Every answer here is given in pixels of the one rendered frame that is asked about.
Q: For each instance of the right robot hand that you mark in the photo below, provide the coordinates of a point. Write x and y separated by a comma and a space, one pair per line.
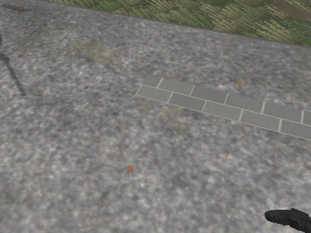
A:
294, 218

